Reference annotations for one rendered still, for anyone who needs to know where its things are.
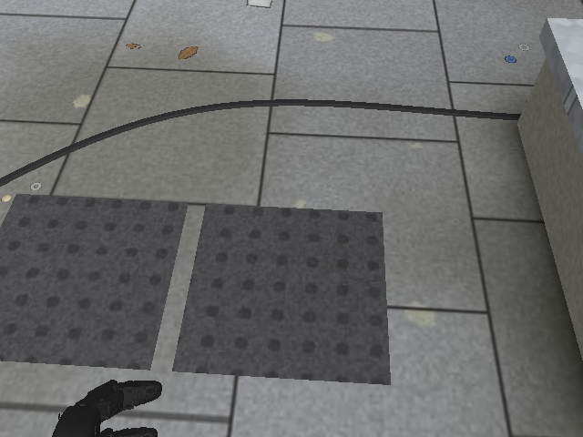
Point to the left robot hand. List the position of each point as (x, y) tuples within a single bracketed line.
[(84, 418)]

